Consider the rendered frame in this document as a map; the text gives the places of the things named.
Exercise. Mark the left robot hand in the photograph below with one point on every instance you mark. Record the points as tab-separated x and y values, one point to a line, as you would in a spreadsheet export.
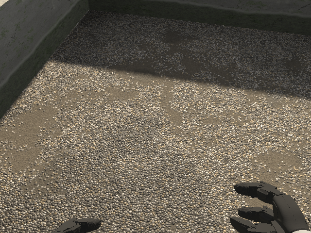
81	225

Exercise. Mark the right robot hand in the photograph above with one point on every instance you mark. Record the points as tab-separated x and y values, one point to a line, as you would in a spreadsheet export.
286	216

